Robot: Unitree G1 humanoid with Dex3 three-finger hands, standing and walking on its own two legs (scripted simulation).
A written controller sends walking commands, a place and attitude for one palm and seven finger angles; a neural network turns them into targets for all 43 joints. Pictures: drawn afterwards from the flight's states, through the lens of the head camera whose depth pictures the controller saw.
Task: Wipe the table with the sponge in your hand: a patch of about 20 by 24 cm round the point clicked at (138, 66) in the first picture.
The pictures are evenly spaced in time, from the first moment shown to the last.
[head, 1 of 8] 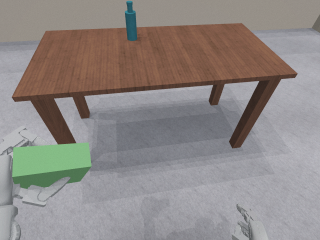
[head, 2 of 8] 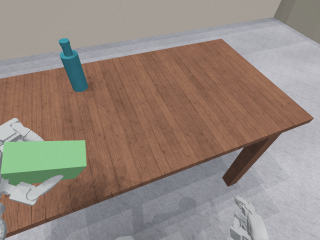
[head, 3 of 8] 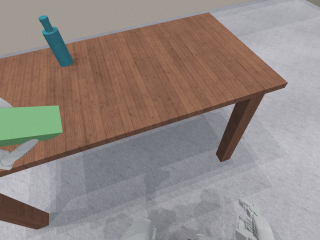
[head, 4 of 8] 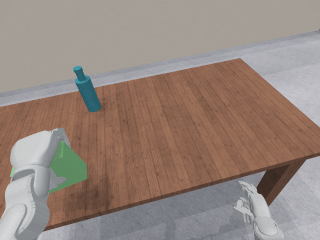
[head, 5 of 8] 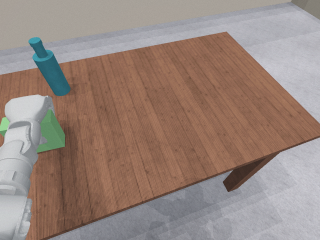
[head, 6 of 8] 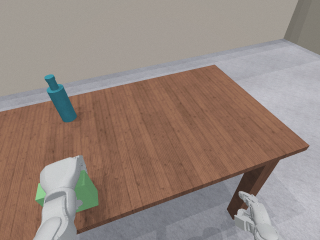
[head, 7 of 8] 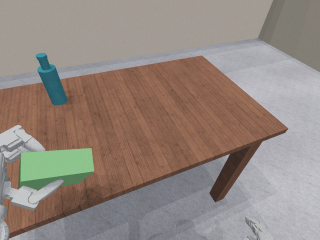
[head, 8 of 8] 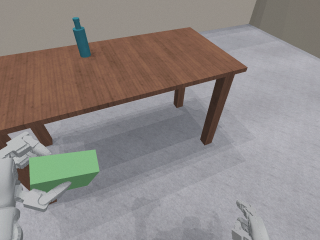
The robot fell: no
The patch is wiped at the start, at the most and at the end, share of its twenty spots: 0.00 1.00 1.00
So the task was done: yes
